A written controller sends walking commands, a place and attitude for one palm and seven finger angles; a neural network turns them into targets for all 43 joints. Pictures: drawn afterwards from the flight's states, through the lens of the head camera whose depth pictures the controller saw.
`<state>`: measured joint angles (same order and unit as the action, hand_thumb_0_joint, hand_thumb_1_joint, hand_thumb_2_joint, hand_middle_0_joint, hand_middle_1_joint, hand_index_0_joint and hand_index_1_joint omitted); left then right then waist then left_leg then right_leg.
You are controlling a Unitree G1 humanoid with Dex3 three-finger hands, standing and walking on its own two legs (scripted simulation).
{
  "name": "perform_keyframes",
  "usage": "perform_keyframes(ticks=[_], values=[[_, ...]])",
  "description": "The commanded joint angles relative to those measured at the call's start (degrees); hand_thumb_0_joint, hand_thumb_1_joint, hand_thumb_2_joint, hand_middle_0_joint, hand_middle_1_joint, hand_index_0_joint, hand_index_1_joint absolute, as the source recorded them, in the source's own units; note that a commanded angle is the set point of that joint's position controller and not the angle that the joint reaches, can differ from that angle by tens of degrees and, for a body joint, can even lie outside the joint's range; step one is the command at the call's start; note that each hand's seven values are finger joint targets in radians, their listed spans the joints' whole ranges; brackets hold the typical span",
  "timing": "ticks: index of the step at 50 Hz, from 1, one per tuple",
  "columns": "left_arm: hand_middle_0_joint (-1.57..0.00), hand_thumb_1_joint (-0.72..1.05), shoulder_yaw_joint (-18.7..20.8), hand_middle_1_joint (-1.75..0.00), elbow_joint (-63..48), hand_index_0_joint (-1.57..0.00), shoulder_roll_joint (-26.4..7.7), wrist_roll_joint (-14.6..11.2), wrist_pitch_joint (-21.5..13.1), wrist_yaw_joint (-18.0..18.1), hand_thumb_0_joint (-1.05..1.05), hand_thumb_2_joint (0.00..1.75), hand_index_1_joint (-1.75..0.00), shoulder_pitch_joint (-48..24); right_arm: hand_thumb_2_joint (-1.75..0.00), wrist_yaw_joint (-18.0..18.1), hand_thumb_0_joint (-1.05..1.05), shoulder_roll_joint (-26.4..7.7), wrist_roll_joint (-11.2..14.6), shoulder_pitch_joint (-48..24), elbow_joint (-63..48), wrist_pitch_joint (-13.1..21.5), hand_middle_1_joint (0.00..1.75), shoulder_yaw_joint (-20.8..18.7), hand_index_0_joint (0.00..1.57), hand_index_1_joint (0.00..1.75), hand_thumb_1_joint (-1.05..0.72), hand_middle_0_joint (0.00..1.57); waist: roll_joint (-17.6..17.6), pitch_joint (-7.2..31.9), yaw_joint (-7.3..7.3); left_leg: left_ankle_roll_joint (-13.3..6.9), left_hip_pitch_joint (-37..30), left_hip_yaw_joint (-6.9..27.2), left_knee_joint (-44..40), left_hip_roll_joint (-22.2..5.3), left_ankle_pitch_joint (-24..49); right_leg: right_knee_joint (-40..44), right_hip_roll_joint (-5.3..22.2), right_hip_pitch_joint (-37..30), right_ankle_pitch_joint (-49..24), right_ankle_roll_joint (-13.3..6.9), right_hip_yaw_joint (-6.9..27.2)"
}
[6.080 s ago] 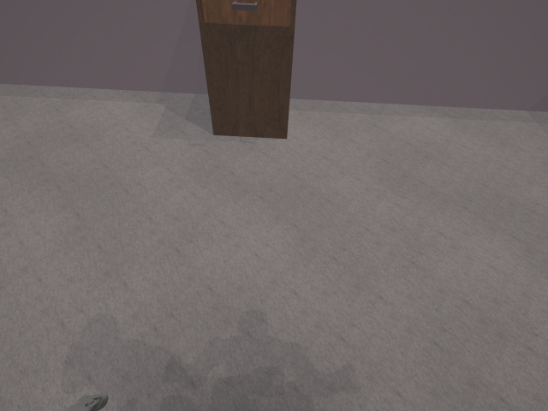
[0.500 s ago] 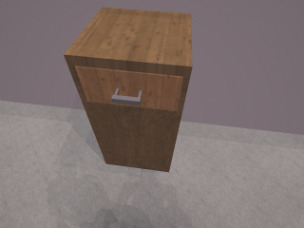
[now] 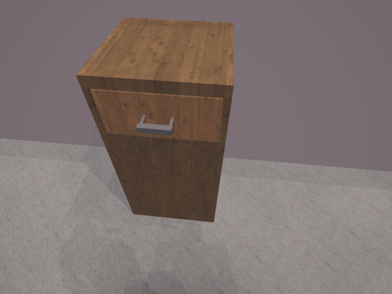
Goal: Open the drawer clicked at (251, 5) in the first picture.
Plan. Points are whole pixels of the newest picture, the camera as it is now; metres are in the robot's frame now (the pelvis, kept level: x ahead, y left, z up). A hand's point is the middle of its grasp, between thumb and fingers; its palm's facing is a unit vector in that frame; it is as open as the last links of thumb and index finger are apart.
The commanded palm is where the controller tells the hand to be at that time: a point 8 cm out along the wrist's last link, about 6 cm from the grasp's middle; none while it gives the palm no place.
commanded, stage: look again from close up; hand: left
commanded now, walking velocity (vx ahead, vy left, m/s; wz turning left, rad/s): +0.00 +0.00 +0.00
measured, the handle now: (156, 124) +0.60 +0.16 -0.04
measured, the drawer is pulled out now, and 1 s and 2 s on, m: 0.00 0.00 0.00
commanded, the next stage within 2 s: shuffle to correct the standing spot in 0.56 s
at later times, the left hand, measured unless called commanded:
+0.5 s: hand out of the picture +0.02 +0.21 -0.18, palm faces +0.03 -0.98 -0.20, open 7.4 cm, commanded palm none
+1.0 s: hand out of the picture +0.03 +0.18 -0.18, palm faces +0.01 -0.98 -0.19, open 7.4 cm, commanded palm none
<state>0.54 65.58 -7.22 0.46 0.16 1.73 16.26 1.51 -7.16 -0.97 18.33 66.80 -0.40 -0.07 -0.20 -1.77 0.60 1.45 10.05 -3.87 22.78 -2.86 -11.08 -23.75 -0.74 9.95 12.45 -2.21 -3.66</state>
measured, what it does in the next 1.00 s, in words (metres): stands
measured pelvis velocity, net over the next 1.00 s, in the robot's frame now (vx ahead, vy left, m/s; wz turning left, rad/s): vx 0.04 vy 0.01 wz -0.03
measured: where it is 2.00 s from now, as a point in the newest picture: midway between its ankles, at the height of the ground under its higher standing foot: outside the picture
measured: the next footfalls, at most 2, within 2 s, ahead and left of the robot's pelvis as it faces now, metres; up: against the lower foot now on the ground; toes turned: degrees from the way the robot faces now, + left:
left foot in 1.20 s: +0.11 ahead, +0.12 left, +0.00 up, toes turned +0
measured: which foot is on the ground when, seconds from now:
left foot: down 0.00-0.96, up 0.98-1.00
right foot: down 0.00-1.00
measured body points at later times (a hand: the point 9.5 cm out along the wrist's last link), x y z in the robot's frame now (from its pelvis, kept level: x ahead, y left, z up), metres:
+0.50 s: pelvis +0.01 +0.04 -0.01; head +0.01 +0.04 +0.44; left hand +0.02 +0.26 -0.16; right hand +0.00 -0.17 -0.17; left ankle +0.01 +0.13 -0.74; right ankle +0.01 -0.09 -0.74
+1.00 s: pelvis +0.04 +0.01 -0.02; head +0.05 +0.00 +0.43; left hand +0.03 +0.23 -0.17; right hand +0.01 -0.22 -0.18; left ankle +0.01 +0.13 -0.73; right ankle +0.02 -0.08 -0.74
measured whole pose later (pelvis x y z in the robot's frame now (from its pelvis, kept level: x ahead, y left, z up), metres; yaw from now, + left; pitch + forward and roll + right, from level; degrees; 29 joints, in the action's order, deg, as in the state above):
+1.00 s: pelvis +0.04 +0.01 -0.02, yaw -1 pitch +1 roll +0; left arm 2.3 61.0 -8.2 2.1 -0.8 -0.3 19.7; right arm 1.7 -9.0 -1.8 19.2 62.0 0.4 -1.1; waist -1.1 -0.5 0.4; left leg -1.6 16.8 -4.4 41.3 -2.9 -25.9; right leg -33.8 -0.5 14.5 20.0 -3.0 -5.4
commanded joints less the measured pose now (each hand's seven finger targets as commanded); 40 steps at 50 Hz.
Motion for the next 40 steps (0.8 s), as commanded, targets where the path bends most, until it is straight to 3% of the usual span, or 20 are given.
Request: perform_keyframes(ticks=[1, 2, 3, 4, 5, 6, 7, 9, 11, 12, 15, 16, 21, 27, 33, 36, 38, 40], values=[[-0.20, 0.90, 0.71, -0.30, -1.76, -0.20, -5.16, -0.22, -0.58, 0.56, 0.00, 0.90, -0.30, 3.16, -0.90, 0.63, 0.00, -4.17, 0.27, 3.90, -1.27, 0.69, 0.30, -0.56, 0.20, 0.30, -0.90, 0.20, 0.03, -4.06, -0.53, -1.76, 1.39, 4.16, -4.47, -3.24, -2.28, 7.39, 6.71, 4.38, 4.06, 0.50, 6.99], [-0.20, 0.90, 0.77, -0.30, -1.85, -0.20, -5.05, -0.21, -0.60, 0.57, 0.00, 0.90, -0.30, 3.18, -0.90, 0.65, 0.00, -3.99, 0.27, 4.36, -1.30, 0.75, 0.30, -0.55, 0.20, 0.30, -0.90, 0.20, 0.15, -3.85, -0.41, -1.72, 1.81, 4.20, -4.53, -3.19, -2.29, 7.21, 6.64, 4.06, 3.87, 0.54, 6.92], [-0.20, 0.90, -0.02, -0.30, -0.62, -0.20, -6.69, 0.91, -2.67, 2.61, 0.00, 0.90, -0.30, 8.00, -0.90, -0.34, 0.00, -6.31, 0.30, -3.55, -5.31, 2.03, 0.30, -0.46, 0.20, 0.30, -0.90, 0.20, 0.49, -6.08, -3.51, -0.07, 7.84, 1.69, 8.81, -3.07, -1.25, 5.10, 10.52, 3.56, -19.42, 1.59, 9.89], [-0.20, 0.90, 0.67, -0.30, -3.44, -0.20, -9.95, 0.62, -3.24, 2.05, 0.00, 0.90, -0.30, 5.71, -0.90, -0.64, 0.00, -3.06, 0.35, 1.09, -7.18, 1.06, 0.30, -0.56, 0.20, 0.30, -0.90, 0.20, 2.97, 0.54, 0.46, -0.70, 5.89, 2.81, 10.97, -0.80, -9.67, 7.96, 14.49, 3.00, -6.24, -1.36, 13.98], [-0.20, 0.90, 0.71, -0.30, -4.83, -0.20, -9.50, 0.63, -3.29, 1.65, 0.00, 0.90, -0.30, 2.80, -0.90, -0.91, 0.00, -3.55, 0.17, 3.48, -6.51, 0.88, 0.30, -0.75, 0.20, 0.30, -0.90, 0.20, 3.84, 2.03, 1.61, -1.02, 3.80, 2.53, 12.07, -0.79, -9.10, 8.83, 13.23, 6.40, 7.80, -3.33, 12.43], [-0.20, 0.90, 0.86, -0.30, -5.77, -0.20, -9.36, 0.53, -3.21, 1.38, 0.00, 0.90, -0.30, 1.09, -0.90, -1.16, 0.00, -3.25, -0.15, 5.38, -6.60, 0.75, 0.30, -0.65, 0.20, 0.30, -0.90, 0.20, 2.24, 2.25, 2.38, -1.70, 1.55, 2.03, 10.90, -0.45, -6.08, 7.68, 11.49, 8.70, 12.15, -3.38, 10.24], [-0.20, 0.90, 0.83, -0.30, -6.05, -0.20, -7.97, 0.41, -3.26, 1.30, 0.00, 0.90, -0.30, 0.93, -0.90, -1.18, 0.00, -3.13, -0.31, 6.67, -6.54, 1.13, 0.30, -0.47, 0.20, 0.30, -0.90, 0.20, 1.00, 1.36, 2.68, -2.08, 1.60, 3.07, 8.83, -0.59, -3.37, 5.74, 10.01, 9.59, 10.98, -3.14, 8.94], [-0.20, 0.90, 0.58, -0.30, -6.28, -0.20, -6.45, 0.29, -2.63, 1.06, 0.00, 0.90, -0.30, 1.47, -0.90, -0.91, 0.00, -3.89, -0.33, 6.45, -7.13, 1.53, 0.30, -0.28, 0.20, 0.30, -0.90, 0.20, -0.49, -2.29, 1.67, -2.62, 5.25, 4.85, 4.50, -1.89, -3.85, 3.29, 7.38, 9.81, 12.36, -2.18, 7.06], [-0.20, 0.90, 0.35, -0.30, -5.97, -0.20, -6.05, 0.32, -2.06, 0.75, 0.00, 0.90, -0.30, 2.71, -0.90, -0.65, 0.00, -4.52, -0.32, 5.32, -7.65, 1.82, 0.30, -0.07, 0.20, 0.30, -0.90, 0.20, -4.86, -4.76, 0.42, -3.49, 9.21, 7.07, 0.64, -2.80, -4.90, 0.48, 5.69, 7.24, 9.24, -1.29, 5.56], [-0.20, 0.90, 0.27, -0.30, -5.78, -0.20, -5.73, 0.26, -1.94, 0.64, 0.00, 0.90, -0.30, 3.28, -0.90, -0.51, 0.00, -4.88, -0.31, 5.14, -7.91, 1.93, 0.30, 0.07, 0.20, 0.30, -0.90, 0.20, -4.34, -4.65, 0.00, -3.84, 10.61, 8.06, -0.85, -3.14, -6.08, -0.58, 5.04, 5.32, 7.54, -1.07, 5.03], [-0.20, 0.90, -0.05, -0.30, -5.40, -0.20, -5.23, 0.18, -1.79, 0.42, 0.00, 0.90, -0.30, 4.22, -0.90, -0.24, 0.00, -5.90, -0.11, 4.13, -8.11, 2.19, 0.30, 0.05, 0.20, 0.30, -0.90, 0.20, 0.02, -3.73, -0.72, -4.16, 10.36, 8.22, -2.08, -3.11, -5.65, -0.94, 5.29, 2.69, 4.01, -0.41, 4.68], [-0.20, 0.90, -0.04, -0.30, -5.47, -0.20, -5.34, 0.31, -1.72, 0.41, 0.00, 0.90, -0.30, 4.11, -0.90, -0.24, 0.00, -6.07, -0.14, 4.18, -7.96, 2.36, 0.30, 0.03, 0.20, 0.30, -0.90, 0.20, -1.49, -3.51, -0.68, -4.22, 9.69, 8.42, -2.45, -3.28, -4.42, -1.47, 5.22, 2.63, 3.09, -0.34, 4.44], [-0.20, 0.90, -0.02, -0.30, -5.37, -0.20, -5.46, 0.38, -1.58, 0.42, 0.00, 0.90, -0.30, 4.11, -0.90, -0.09, 0.00, -6.40, -0.06, 3.63, -6.94, 2.45, 0.30, 0.06, 0.20, 0.30, -0.90, 0.20, 0.62, -2.94, -0.79, -4.42, 7.09, 7.95, -2.69, -3.42, -1.28, -1.22, 5.77, 2.10, 0.12, 0.27, 3.96], [-0.20, 0.90, 0.08, -0.30, -4.95, -0.20, -5.84, 0.46, -1.42, 0.34, 0.00, 0.90, -0.30, 4.19, -0.90, 0.03, 0.00, -6.94, 0.05, 2.71, -6.28, 2.51, 0.30, 0.16, 0.20, 0.30, -0.90, 0.20, -1.69, -3.01, -0.82, -4.40, 6.05, 7.55, -3.25, -3.37, 0.55, -0.94, 5.99, 1.71, -0.86, 0.60, 3.82], [-0.20, 0.90, 0.12, -0.30, -3.88, -0.20, -5.64, 0.49, -1.44, 0.32, 0.00, 0.90, -0.30, 4.62, -0.90, 0.27, 0.00, -7.10, 0.15, 2.25, -5.58, 2.69, 0.30, 0.12, 0.20, 0.30, -0.90, 0.20, -1.25, -1.26, -0.72, -4.40, 3.57, 7.07, -2.60, -3.40, 4.19, -0.77, 6.28, 1.00, -2.72, 0.88, 3.76], [-0.20, 0.90, 0.49, -0.30, -4.03, -0.20, -5.29, 1.00, -0.68, -0.31, 0.00, 0.90, -0.30, 4.75, -0.90, 0.49, 0.00, -8.48, -0.18, 2.50, -5.38, 2.12, 0.30, -0.74, 0.20, 0.30, -0.90, 0.20, -3.03, -2.66, -0.14, -5.45, 2.49, 8.85, -5.04, -6.02, -7.53, -3.85, 4.28, 5.39, 4.97, 0.64, 1.81], [-0.20, 0.90, 0.94, -0.30, -5.52, -0.20, -4.76, 1.56, -0.09, -0.98, 0.00, 0.90, -0.30, 3.84, -0.90, 0.83, 0.00, -10.29, -0.49, 3.18, -6.02, 1.68, 0.30, -1.83, 0.20, 0.30, -0.90, 0.20, -5.25, -4.93, 0.42, -7.65, 2.35, 13.09, -7.90, -9.66, -14.18, -8.31, 2.36, 10.83, 8.94, 0.56, -0.05], [-0.20, 0.90, 1.25, -0.30, -6.65, -0.20, -4.06, 1.82, 0.07, -1.52, 0.00, 0.90, -0.30, 3.40, -0.90, 1.12, 0.00, -11.01, -0.73, 3.73, -6.64, 1.65, 0.30, -2.44, 0.20, 0.30, -0.90, 0.20, -6.48, -5.45, 0.78, -9.96, 1.92, 16.31, -8.68, -12.50, -15.82, -12.17, 1.63, 14.34, 11.43, 0.26, -0.42]])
